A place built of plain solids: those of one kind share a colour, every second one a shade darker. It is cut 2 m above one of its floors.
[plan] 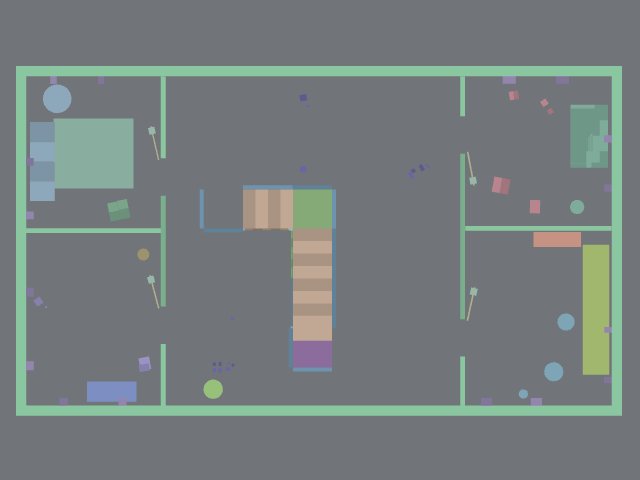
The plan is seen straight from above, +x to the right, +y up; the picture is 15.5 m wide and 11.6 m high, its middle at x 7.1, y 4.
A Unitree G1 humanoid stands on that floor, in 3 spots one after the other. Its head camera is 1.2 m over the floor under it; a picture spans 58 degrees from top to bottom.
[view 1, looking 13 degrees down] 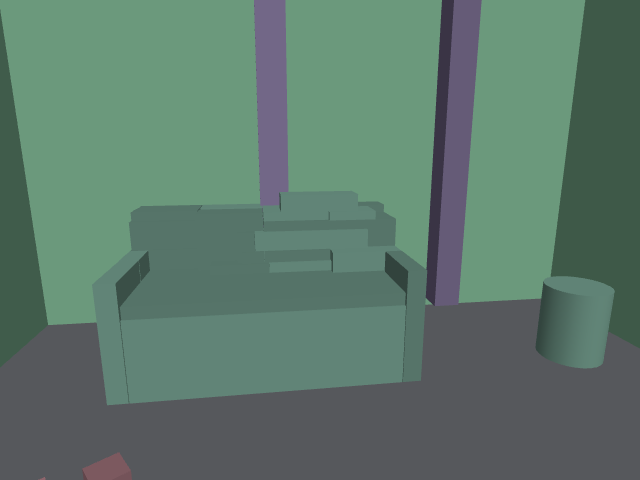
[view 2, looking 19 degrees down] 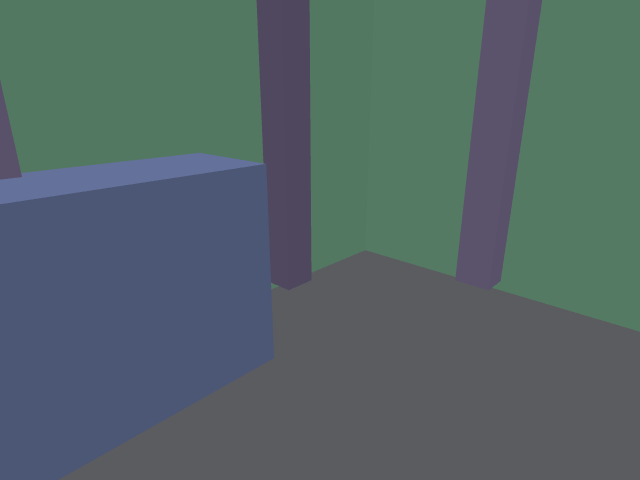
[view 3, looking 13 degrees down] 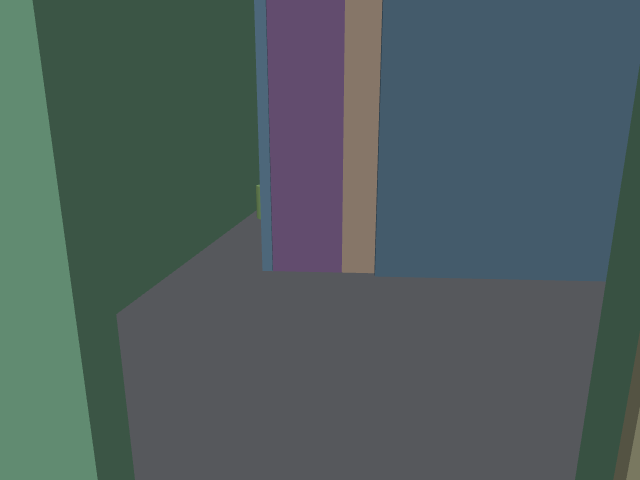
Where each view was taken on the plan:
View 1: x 11.25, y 6.54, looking -8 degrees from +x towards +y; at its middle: slotfit_living_seat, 2.48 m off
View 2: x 2.61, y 1.94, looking -137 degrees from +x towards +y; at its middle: wall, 3.01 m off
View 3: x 11.25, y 1.64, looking -176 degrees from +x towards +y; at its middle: head_base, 3.97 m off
